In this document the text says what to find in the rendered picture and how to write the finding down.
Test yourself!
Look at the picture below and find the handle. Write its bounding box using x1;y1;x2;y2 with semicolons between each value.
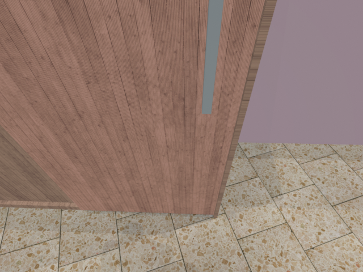
202;0;223;114

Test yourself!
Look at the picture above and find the wardrobe door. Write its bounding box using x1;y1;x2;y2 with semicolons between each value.
0;125;73;202
0;0;265;215

